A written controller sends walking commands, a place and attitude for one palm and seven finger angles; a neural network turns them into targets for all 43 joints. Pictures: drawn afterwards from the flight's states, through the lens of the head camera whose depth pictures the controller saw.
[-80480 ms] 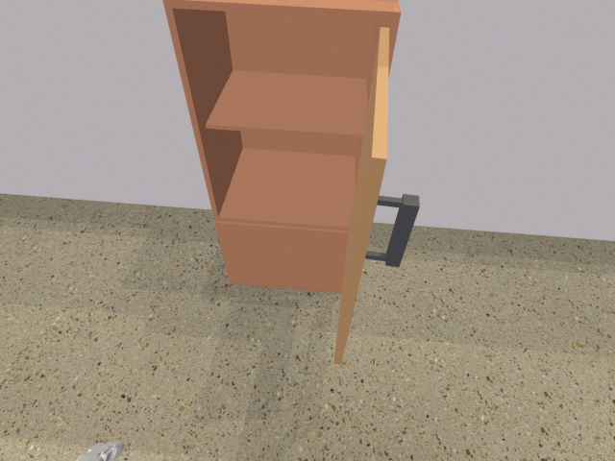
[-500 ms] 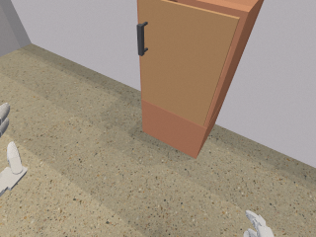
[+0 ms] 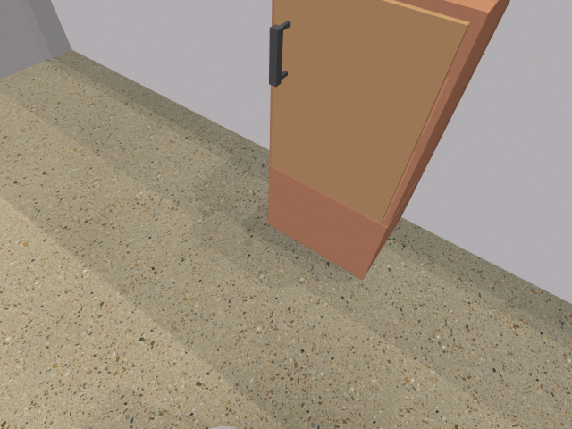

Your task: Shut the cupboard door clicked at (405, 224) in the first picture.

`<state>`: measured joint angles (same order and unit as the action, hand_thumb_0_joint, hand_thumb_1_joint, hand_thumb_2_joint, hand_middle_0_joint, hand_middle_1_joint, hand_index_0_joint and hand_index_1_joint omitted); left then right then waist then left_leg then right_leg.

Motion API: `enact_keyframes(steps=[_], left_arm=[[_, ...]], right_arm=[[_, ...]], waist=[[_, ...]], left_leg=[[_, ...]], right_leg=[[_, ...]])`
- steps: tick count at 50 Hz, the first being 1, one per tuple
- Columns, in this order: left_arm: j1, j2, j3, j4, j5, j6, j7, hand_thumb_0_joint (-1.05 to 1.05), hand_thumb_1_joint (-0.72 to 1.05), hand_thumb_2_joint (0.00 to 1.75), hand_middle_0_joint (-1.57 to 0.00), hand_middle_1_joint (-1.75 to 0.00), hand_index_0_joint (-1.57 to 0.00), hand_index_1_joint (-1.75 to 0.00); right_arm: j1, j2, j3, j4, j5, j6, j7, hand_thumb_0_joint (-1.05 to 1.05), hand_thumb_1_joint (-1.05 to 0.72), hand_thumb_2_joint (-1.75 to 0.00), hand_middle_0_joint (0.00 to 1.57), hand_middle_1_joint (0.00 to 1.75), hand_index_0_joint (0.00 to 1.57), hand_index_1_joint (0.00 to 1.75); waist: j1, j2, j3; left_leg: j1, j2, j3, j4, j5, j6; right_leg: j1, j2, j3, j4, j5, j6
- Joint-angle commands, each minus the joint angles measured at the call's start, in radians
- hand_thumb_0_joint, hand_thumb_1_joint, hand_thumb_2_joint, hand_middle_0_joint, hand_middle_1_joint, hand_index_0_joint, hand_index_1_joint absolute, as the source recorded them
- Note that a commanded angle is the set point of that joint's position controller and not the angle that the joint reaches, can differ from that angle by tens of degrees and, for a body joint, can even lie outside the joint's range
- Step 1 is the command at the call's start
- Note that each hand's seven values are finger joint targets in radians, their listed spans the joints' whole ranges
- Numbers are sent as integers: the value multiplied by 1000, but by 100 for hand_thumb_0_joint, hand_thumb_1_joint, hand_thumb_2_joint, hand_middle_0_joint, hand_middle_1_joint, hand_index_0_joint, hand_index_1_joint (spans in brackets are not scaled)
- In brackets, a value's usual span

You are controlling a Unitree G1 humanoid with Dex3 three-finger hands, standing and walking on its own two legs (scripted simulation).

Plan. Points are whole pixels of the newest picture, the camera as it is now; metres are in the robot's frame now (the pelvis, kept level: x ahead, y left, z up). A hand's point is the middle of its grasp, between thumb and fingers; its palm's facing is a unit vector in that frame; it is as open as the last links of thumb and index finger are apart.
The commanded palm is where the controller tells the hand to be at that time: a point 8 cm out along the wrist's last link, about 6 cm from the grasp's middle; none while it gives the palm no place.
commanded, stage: let the arm hang, fingers relaxed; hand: left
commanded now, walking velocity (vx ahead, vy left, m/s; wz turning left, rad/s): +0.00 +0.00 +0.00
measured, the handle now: (280, 54) +0.93 +0.07 +0.05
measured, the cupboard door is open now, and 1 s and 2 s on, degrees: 0 0 0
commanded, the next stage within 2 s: look to check the result in 0.66 s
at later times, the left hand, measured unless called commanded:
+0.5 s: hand out of the picture +0.01 +0.17 -0.17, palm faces -0.01 -0.98 -0.18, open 7.3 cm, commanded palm none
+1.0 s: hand out of the picture -0.01 +0.16 -0.17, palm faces +0.00 -0.98 -0.18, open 7.3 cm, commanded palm none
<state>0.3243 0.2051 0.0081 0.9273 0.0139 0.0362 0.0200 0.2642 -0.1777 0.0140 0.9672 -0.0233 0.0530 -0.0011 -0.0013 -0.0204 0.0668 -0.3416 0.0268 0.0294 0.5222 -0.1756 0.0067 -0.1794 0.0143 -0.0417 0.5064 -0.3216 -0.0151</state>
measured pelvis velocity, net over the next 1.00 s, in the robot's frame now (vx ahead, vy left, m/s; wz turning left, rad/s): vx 0.03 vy -0.01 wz -0.03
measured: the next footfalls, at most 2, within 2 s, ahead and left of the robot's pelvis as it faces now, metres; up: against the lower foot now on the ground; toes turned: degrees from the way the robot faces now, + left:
none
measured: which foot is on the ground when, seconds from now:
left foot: down 0.00-1.00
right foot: down 0.00-1.00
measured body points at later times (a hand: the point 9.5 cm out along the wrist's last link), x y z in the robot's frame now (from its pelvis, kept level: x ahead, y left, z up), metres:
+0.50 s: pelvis +0.01 +0.00 +0.01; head +0.01 +0.00 +0.46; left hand +0.01 +0.22 -0.15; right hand -0.01 -0.21 -0.16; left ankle +0.06 +0.11 -0.73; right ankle -0.03 -0.11 -0.73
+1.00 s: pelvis +0.03 -0.01 +0.01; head +0.04 -0.01 +0.46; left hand -0.01 +0.21 -0.15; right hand +0.00 -0.22 -0.16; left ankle +0.06 +0.11 -0.73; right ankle -0.03 -0.11 -0.73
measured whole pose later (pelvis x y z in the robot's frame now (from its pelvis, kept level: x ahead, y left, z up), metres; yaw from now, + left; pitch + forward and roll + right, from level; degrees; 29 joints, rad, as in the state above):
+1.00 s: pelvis +0.03 -0.01 +0.01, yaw -2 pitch -1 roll +0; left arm 0.35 0.13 0.00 1.15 0.01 -0.01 0.04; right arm 0.29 -0.13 -0.01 1.13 -0.01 0.02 -0.03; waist -0.01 0.00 0.04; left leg -0.22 0.03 0.07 0.40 -0.16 0.00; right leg -0.07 0.01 -0.01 0.39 -0.30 -0.02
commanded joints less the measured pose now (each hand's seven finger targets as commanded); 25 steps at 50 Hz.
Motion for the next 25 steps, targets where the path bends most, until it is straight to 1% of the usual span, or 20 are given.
enact_keyframes(steps=[1, 3, 4, 6, 7, 9, 11, 12, 15, 16, 20, 21, 25], left_arm=[[29, 106, 24, 17, -2, -39, 8, 0, 90, 90, -20, -30, -20, -30], [31, 91, 18, 59, -3, -40, 9, 0, 90, 90, -20, -30, -20, -30], [38, 85, 15, 76, -4, -40, 10, 0, 90, 90, -20, -30, -20, -30], [46, 88, 15, 107, -3, -40, 10, 0, 90, 90, -20, -30, -20, -30], [53, 81, 12, 120, -4, -40, 12, 0, 90, 90, -20, -30, -20, -30], [59, 73, 10, 145, -5, -41, 13, 0, 90, 90, -20, -30, -20, -30], [65, 74, 9, 159, -4, -40, 15, 0, 90, 90, -20, -30, -20, -30], [65, 68, 9, 167, -4, -39, 15, 0, 90, 90, -20, -30, -20, -30], [70, 57, 9, 180, -4, -40, 17, 0, 90, 90, -20, -30, -20, -30], [80, 61, 9, 182, -4, -41, 18, 0, 90, 90, -20, -30, -20, -30], [79, 44, 8, 189, -5, -43, 21, 0, 90, 90, -20, -30, -20, -30], [84, 49, 10, 191, -3, -44, 21, 0, 90, 90, -20, -30, -20, -30], [81, 31, 9, 196, -5, -45, 23, 0, 90, 90, -20, -30, -20, -30]], right_arm=[[-3, -125, -38, -28, 9, -37, -23, 0, -90, -90, 20, 30, 20, 30], [18, -115, -38, 8, 10, -39, -26, 0, -90, -90, 20, 30, 20, 30], [25, -116, -37, 22, 9, -38, -27, 0, -90, -90, 20, 30, 20, 30], [40, -114, -38, 45, 13, -40, -28, 0, -90, -90, 20, 30, 20, 30], [44, -104, -36, 57, 12, -40, -28, 0, -90, -90, 20, 30, 20, 30], [56, -101, -36, 79, 11, -41, -29, 0, -90, -90, 20, 30, 20, 30], [59, -101, -37, 92, 13, -41, -29, 0, -90, -90, 20, 30, 20, 30], [63, -91, -35, 100, 11, -41, -30, 0, -90, -90, 20, 30, 20, 30], [72, -80, -34, 117, 10, -42, -31, 0, -90, -90, 20, 30, 20, 30], [75, -84, -35, 118, 13, -44, -31, 0, -90, -90, 20, 30, 20, 30], [81, -60, -33, 132, 11, -45, -32, 0, -90, -90, 20, 30, 20, 30], [85, -63, -33, 133, 12, -47, -33, 0, -90, -90, 20, 30, 20, 30], [89, -49, -32, 141, 10, -48, -35, 0, -90, -90, 20, 30, 20, 30]], waist=[[-7, 78, -84], [-10, 46, -64], [-12, 42, -50], [-9, 31, -33], [-9, 13, -20], [-11, 6, -9], [-7, 17, 13], [-9, 22, 21], [-7, 5, 32], [-4, 17, 22], [-5, 14, 33], [-3, 16, 21], [-6, 28, 31]], left_leg=[[146, 83, -89, -127, 24, 14], [164, 84, -83, -141, 26, 14], [170, 85, -80, -150, 7, 13], [172, 84, -77, -161, 16, 14], [173, 85, -71, -168, 8, 13], [180, 83, -68, -180, -13, 13], [177, 84, -65, -189, -15, 14], [170, 83, -66, -197, -26, 14], [163, 79, -62, -206, -29, 13], [172, 80, -59, -203, -9, 14], [171, 76, -55, -200, 9, 14], [178, 77, -53, -195, 35, 15], [179, 76, -51, -196, 35, 14]], right_leg=[[-49, -94, 113, -166, 96, -34], [-58, -99, 110, -180, 90, -32], [-69, -98, 111, -189, 71, -31], [-67, -96, 109, -195, 73, -30], [-73, -99, 108, -200, 69, -29], [-79, -97, 111, -205, 52, -27], [-88, -94, 109, -206, 51, -27], [-86, -95, 109, -206, 46, -26], [-83, -94, 109, -205, 48, -23], [-76, -94, 110, -206, 60, -23], [-75, -97, 108, -203, 82, -21], [-66, -96, 107, -202, 96, -21], [-66, -96, 110, -203, 105, -21]])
